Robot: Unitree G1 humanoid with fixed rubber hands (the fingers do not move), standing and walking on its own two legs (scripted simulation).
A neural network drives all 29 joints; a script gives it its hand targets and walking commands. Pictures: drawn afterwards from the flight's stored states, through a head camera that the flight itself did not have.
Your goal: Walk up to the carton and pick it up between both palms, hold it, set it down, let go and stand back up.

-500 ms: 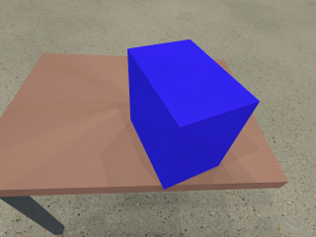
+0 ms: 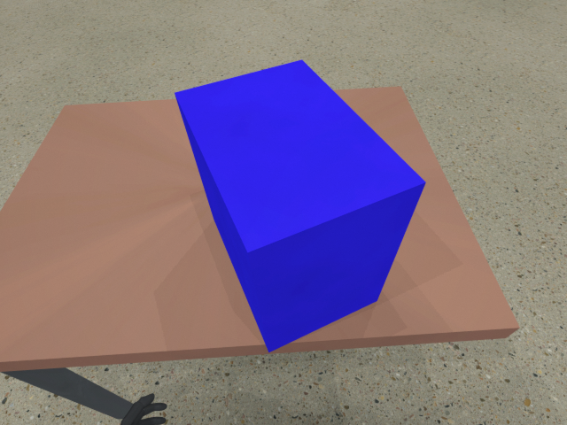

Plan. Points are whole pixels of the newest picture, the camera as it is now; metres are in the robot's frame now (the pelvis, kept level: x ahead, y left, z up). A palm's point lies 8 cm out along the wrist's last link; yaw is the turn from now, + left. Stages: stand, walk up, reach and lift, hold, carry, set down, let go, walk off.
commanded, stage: walk up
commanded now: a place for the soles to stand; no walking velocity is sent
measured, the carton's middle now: (285, 206) +0.41 +0.01 +0.08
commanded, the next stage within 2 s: none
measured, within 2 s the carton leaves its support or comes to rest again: neither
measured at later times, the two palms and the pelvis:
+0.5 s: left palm out of the picture +0.01 +0.24 -0.10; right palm out of the picture +0.07 -0.26 -0.11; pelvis -0.01 -0.02 +0.01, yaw +3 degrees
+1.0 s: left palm out of the picture +0.05 +0.25 -0.11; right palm out of the picture +0.08 -0.27 -0.11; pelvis -0.01 -0.02 +0.01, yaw +5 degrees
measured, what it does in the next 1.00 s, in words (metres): steps on the spot: left foot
